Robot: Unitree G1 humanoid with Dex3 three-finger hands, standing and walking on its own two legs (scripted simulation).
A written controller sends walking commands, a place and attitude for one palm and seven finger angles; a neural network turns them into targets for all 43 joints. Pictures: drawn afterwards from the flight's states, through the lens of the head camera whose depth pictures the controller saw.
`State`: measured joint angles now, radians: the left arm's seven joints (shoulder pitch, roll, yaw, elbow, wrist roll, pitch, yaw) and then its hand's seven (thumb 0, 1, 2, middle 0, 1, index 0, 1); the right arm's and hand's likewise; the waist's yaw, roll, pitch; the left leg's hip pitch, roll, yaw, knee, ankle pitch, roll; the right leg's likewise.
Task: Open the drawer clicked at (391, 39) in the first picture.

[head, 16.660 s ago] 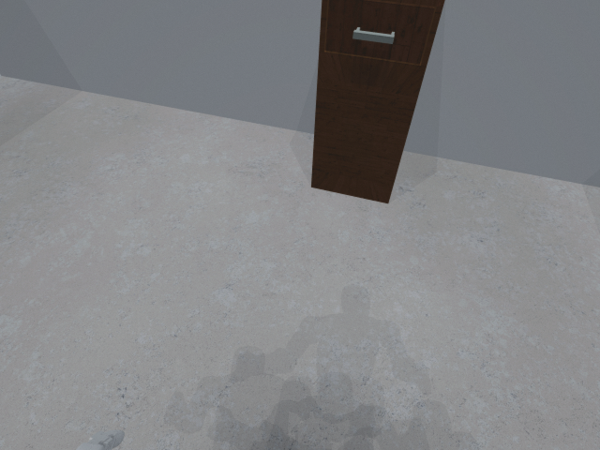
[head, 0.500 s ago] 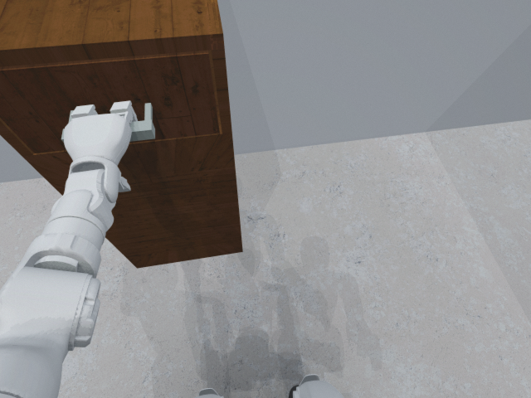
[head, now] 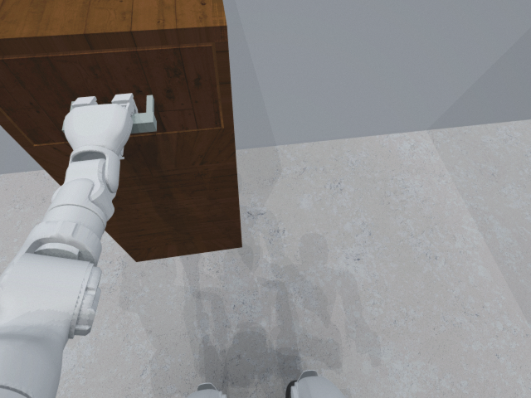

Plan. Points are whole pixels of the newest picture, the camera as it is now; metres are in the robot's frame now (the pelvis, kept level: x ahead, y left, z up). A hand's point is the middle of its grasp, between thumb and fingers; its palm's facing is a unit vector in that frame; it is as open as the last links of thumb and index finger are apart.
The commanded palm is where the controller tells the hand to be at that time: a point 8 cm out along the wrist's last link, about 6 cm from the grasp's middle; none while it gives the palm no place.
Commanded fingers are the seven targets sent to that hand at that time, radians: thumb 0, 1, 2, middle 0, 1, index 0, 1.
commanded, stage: pull the drawer open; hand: left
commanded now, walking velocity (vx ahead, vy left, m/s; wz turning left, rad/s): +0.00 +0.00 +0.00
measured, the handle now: (112, 115) +0.56 +0.21 +0.05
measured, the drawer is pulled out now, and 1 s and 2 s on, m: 0.00 0.09 0.22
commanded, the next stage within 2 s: none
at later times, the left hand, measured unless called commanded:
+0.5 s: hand (113, 165) +0.48 +0.21 +0.03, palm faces -0.02 -0.04 -1.00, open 5.7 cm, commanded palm +0.43 +0.21 +0.07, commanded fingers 0.00 0.90 0.90 -0.40 -1.35 -0.40 -1.35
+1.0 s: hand (111, 200) +0.41 +0.20 +0.03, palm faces -0.01 -0.03 -1.00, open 5.7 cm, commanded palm +0.37 +0.20 +0.07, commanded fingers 0.00 0.90 0.90 -0.40 -1.35 -0.40 -1.35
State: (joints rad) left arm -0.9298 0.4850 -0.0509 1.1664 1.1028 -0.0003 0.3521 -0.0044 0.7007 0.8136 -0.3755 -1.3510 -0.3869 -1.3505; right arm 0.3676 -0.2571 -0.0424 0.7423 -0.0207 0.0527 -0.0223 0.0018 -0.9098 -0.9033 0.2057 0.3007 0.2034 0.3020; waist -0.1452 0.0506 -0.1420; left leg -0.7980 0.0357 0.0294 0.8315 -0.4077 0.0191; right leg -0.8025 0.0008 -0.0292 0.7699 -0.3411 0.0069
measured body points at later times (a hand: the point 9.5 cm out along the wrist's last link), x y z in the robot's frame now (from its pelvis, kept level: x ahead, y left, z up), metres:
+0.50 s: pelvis +0.02 +0.00 +0.01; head +0.10 +0.00 +0.45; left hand +0.47 +0.21 +0.08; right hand +0.04 -0.27 -0.12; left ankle -0.02 +0.11 -0.70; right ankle +0.00 -0.13 -0.70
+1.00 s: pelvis +0.02 +0.00 +0.02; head +0.08 -0.02 +0.46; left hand +0.41 +0.20 +0.08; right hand +0.13 -0.26 -0.11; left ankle -0.02 +0.11 -0.70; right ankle +0.00 -0.13 -0.70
